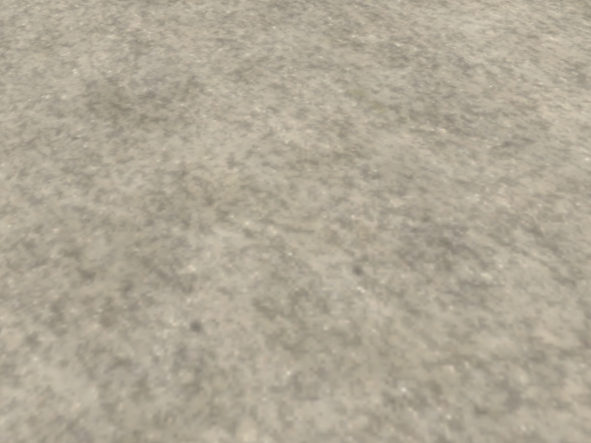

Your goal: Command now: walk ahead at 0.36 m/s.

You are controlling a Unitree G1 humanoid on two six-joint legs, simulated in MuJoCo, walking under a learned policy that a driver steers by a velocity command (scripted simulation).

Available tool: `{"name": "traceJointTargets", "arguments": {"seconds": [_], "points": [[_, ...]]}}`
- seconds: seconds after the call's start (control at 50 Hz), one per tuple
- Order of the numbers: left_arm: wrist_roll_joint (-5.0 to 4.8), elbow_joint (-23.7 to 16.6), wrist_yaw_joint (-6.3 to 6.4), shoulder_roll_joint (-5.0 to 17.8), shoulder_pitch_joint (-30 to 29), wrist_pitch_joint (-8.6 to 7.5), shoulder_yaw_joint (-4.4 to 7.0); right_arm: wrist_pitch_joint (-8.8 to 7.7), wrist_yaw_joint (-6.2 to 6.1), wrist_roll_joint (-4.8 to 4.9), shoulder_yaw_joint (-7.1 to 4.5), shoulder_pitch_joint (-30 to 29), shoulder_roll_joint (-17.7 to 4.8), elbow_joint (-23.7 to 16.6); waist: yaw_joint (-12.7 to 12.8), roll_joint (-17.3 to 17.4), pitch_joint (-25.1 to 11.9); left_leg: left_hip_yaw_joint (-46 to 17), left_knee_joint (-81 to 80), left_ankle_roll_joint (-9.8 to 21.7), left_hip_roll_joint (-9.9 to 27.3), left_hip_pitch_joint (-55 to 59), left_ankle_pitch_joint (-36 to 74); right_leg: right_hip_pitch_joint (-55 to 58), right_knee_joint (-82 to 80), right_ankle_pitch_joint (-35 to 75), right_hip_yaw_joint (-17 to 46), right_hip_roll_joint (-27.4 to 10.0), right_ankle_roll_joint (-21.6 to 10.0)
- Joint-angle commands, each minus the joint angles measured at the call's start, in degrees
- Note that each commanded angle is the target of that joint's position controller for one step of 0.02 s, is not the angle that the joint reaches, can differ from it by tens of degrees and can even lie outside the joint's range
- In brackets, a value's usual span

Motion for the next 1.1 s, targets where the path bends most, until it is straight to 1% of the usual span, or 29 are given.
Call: {"name": "traceJointTargets", "arguments": {"seconds": [0.02, 0.04, 0.06, 0.1, 0.12, 0.18, 0.26, 0.34, 0.4, 0.44, 0.46, 0.48, 0.5, 0.52, 0.54, 0.56, 0.58, 0.6, 0.66, 0.7, 0.76, 0.82, 0.92, 1.0, 1.02, 1.04, 1.06, 1.08, 1.1], "points": [[1.22, 3.5, -0.05, 8.8, 19.6, -1.24, 1.01, -3.37, 0.37, 1.36, -0.17, -7.6, -2.9, -8.1, 7.4, -14.5, -3.5, -6.2, 36.0, 2.7, -4.1, -38.6, -1.5, 30.7, -25.8, -8.5, 47.1, -23.2, -14.2], [1.15, 1.6, -0.07, 6.2, 14.2, -1.68, 0.02, -3.86, 0.85, 2.11, -0.43, -9.3, -4.1, -8.8, 5.3, -10.9, 0.8, -6.1, 37.9, 4.7, -1.0, -41.1, 3.3, 26.4, -25.1, -6.3, 39.0, -21.7, -12.1], [1.36, 0.4, -0.38, 4.8, 10.5, -1.81, -0.74, -4.08, 0.91, 1.72, -0.72, -9.8, -4.5, -8.6, 3.5, -6.8, 2.1, -5.1, 35.7, 5.8, 1.8, -40.1, 9.1, 22.7, -25.7, -3.1, 31.5, -19.3, -10.0], [1.85, -0.4, -0.66, 3.4, 8.5, -1.55, -1.7, -3.43, 0.89, 0.57, -1.85, -9.6, -5.4, -8.4, 1.3, -5.8, 3.2, -3.6, 29.4, 6.0, 4.6, -35.4, 15.1, 17.1, -27.4, 4.9, 20.9, -14.5, -7.2], [1.99, -0.2, -0.44, 3.5, 9.6, -1.3, -1.86, -2.88, 1.09, 0.61, -1.99, -9.2, -4.8, -8.2, 0.9, -6.6, 3.2, -2.8, 27.4, 5.5, 4.8, -33.9, 16.2, 16.1, -28.0, 8.2, 18.1, -13.4, -6.9], [2.01, 0.4, 0.72, 5.8, 12.9, -0.99, -1.8, -1.66, 1.27, 0.07, -1.9, -14.0, -3.3, -10.1, 0.9, -5.4, 4.6, -0.9, 20.9, 2.9, 5.2, -36.9, 19.7, 15.4, -29.8, 16.0, 14.1, -13.0, -7.8], [2.13, -0.8, 1.76, 7.0, 14.0, -0.37, -1.59, -1.82, 1.79, -0.11, -0.97, -24.9, -2.3, -14.1, 2.9, -5.7, 6.3, 0.8, 4.6, 1.1, 3.9, -36.6, 28.5, 14.0, -31.5, 17.6, 10.1, -11.9, -7.4], [1.27, -0.2, 1.89, 7.4, 18.0, -0.03, -1.11, -2.25, 3.06, 0.32, -0.33, -31.9, -2.7, -16.4, 4.6, -6.0, 7.9, 2.3, -4.4, 2.0, 1.8, -34.5, 31.6, 17.5, -31.2, 17.5, 8.0, -13.1, -7.1], [0.96, -0.1, 1.96, 8.0, 18.3, 0.54, -0.54, -2.77, 4.16, 0.49, -0.39, -33.7, -3.9, -17.9, 3.4, -6.9, 7.5, 2.2, -8.4, 4.4, 0.8, -33.0, 28.3, 23.5, -27.5, 23.7, 7.1, -15.4, -6.1], [1.21, -0.7, 1.98, 9.6, 16.6, 0.97, 0.06, -2.97, 4.32, 0.45, -1.62, -28.5, -6.7, -17.1, -0.5, -9.3, 2.5, 4.0, -8.8, 6.4, -2.3, -23.4, 24.8, 25.8, -20.1, 42.3, 6.1, -15.7, -4.8], [1.45, -1.0, 1.95, 9.8, 15.3, 1.43, 0.1, -2.9, 4.09, 0.46, -2.87, -20.3, -8.9, -14.9, -5.0, -10.0, -2.4, 5.5, -8.7, 7.8, -4.6, -12.9, 23.9, 24.5, -10.4, 51.1, 4.3, -14.0, -3.6], [1.78, -1.8, 1.89, 8.9, 14.5, 1.63, -0.38, -2.63, 3.59, 0.46, -4.25, -9.6, -11.8, -11.8, -9.8, -9.5, -8.8, 3.0, -7.4, 9.9, -2.8, 3.3, 24.2, 16.0, 3.4, 47.5, 2.8, -11.4, -1.6], [2.16, -3.1, 1.3, 2.7, 20.4, 1.03, -2.11, -2.46, 3.11, -1.27, -5.6, -0.6, -17.8, -9.8, -8.1, 3.0, -19.5, -21.1, -8.7, 17.6, 12.9, 26.6, 16.2, -5.3, 27.2, 22.7, 1.8, -3.6, 1.5], [0.82, -2.5, 0.72, 0.0, 21.6, -0.83, -3.11, -2.31, 3.32, -1.26, -4.58, 0.4, -15.7, -9.2, -6.8, 11.2, -26.9, -45.4, -22.3, 22.1, 20.6, 32.4, 7.4, -15.8, 41.1, -14.1, 10.1, 3.6, 2.2], [-0.84, -4.3, 0.46, 5.4, 15.3, -2.18, -1.57, -2.6, 3.49, -0.67, -3.33, -4.6, -11.8, -9.6, -6.6, 8.1, -18.4, -40.2, -24.4, 18.3, 18.1, 25.9, 4.6, -22.2, 45.9, -12.7, 13.6, -0.2, 0.7], [-1.5, -6.2, 0.66, 7.2, 9.9, -2.71, -1.26, -2.78, 3.37, -0.59, -2.46, -10.2, -9.0, -10.8, -5.2, 4.5, -10.8, -30.3, -25.0, 16.0, 16.2, 16.2, 8.5, -23.5, 45.1, -8.2, 11.3, -3.4, -0.3], [-0.77, -6.7, 1.22, 7.2, 7.7, -2.58, -0.96, -3.17, 3.62, -1.06, -1.77, -14.9, -7.2, -11.3, -2.8, -0.9, -6.1, -22.8, -26.8, 14.7, 14.1, 5.8, 15.0, -20.7, 40.9, -3.1, 10.2, -6.4, -0.4], [0.2, -6.4, 1.7, 6.9, 8.4, -1.73, -0.34, -3.66, 3.84, -1.68, -1.3, -17.2, -5.6, -11.4, -0.4, -0.6, -4.4, -17.7, -28.1, 13.5, 11.9, -0.9, 18.8, -16.5, 37.0, -0.2, 10.4, -8.6, -0.6], [0.54, -6.0, 2.01, 3.7, 11.2, 0.59, -0.42, -3.85, 3.79, -1.71, -1.15, -16.0, -5.6, -9.6, 2.3, 1.0, -1.6, -11.2, -32.5, 14.2, 9.4, -8.6, 20.8, -12.7, 31.4, 1.8, 9.8, -10.2, -0.1], [1.02, -7.9, 2.19, 4.8, 6.7, 1.04, -0.08, -3.9, 2.87, -1.77, -1.5, -13.7, -7.7, -8.9, 2.0, 0.2, 0.7, -9.3, -34.3, 14.8, 9.4, -8.6, 22.5, -17.3, 26.0, 6.5, 9.5, -10.7, 1.2], [1.65, -10.1, 1.9, 5.0, 0.1, 0.75, 0.16, -3.43, 1.65, -1.55, -1.59, -10.2, -8.6, -8.1, 0.3, -0.5, 2.0, -7.0, -34.9, 14.0, 8.8, -5.0, 25.1, -22.6, 15.4, 16.1, 9.0, -10.4, 2.7], [1.41, -11.7, 1.2, 3.9, -6.0, 0.17, -0.28, -3.08, 1.11, -1.05, -1.55, -7.4, -9.1, -7.6, -1.6, -0.1, 2.7, -3.4, -34.8, 12.2, 7.1, -3.3, 26.5, -20.7, 4.5, 23.7, 6.7, -8.2, 3.0], [0.72, -14.6, -0.37, 3.7, -14.2, -0.33, -1.09, -2.04, 0.9, -0.52, -1.9, -2.1, -9.8, -5.4, -4.3, -0.1, 4.7, -2.7, -31.8, 11.8, 9.7, 5.8, 27.3, -21.7, -4.5, 21.7, 5.5, -6.1, 2.3], [0.49, -15.3, -1.46, 6.5, -11.4, -1.07, -0.34, -0.86, 0.56, -0.34, -2.67, -3.4, -11.2, -5.3, -1.0, 2.2, 2.2, -3.0, -24.5, 9.9, 12.2, 11.5, 41.7, -14.8, -7.8, 13.0, 4.2, -3.6, -0.7], [0.68, -13.9, -1.33, 8.1, -5.9, -1.26, 0.64, -0.57, 0.6, -0.22, -2.62, -4.5, -11.2, -5.6, 2.3, 2.5, -1.1, -2.1, -17.8, 9.0, 10.7, 10.3, 51.6, -5.9, -8.9, 12.6, 2.6, -1.5, -1.9], [0.9, -10.8, -0.89, 11.3, 4.6, -1.36, 2.23, -0.42, 0.7, -0.42, -1.93, -5.3, -9.6, -6.2, 6.9, 1.6, -7.6, -0.3, -5.9, 7.3, 7.3, 4.8, 53.4, 9.3, -8.2, 14.0, 3.2, -1.6, -3.8], [1.79, -9.1, -0.13, 16.4, 15.4, -1.21, 3.44, -0.6, 0.82, -1.63, -0.79, -4.3, -7.2, -7.8, 9.4, -6.6, -17.4, 2.4, 14.0, 5.1, 2.8, -8.8, 33.5, 28.0, -7.0, 13.6, 18.0, -14.7, -7.5], [2.1, -8.1, -0.62, 17.7, 16.7, -1.04, 3.47, -1.92, 1.41, -0.46, 1.07, 3.0, 0.3, -7.5, 4.9, -21.3, -24.3, -2.1, 31.0, 2.6, -7.1, -29.6, -4.5, 43.7, -15.7, 2.6, 44.8, -25.7, -15.5], [1.73, -8.7, -0.54, 11.8, 15.1, -1.19, 1.92, -2.93, 1.39, 1.25, -0.68, -1.9, -7.3, -7.1, 7.1, -13.9, -20.0, -8.8, 37.1, 3.6, -4.0, -35.3, -4.2, 40.0, -18.6, -2.2, 43.3, -23.5, -12.5]]}}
